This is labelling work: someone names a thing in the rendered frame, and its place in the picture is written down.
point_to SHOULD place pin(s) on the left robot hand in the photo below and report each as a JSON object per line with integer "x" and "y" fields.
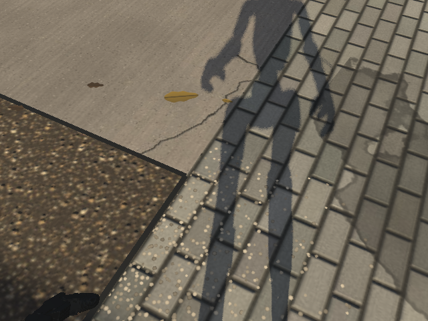
{"x": 61, "y": 306}

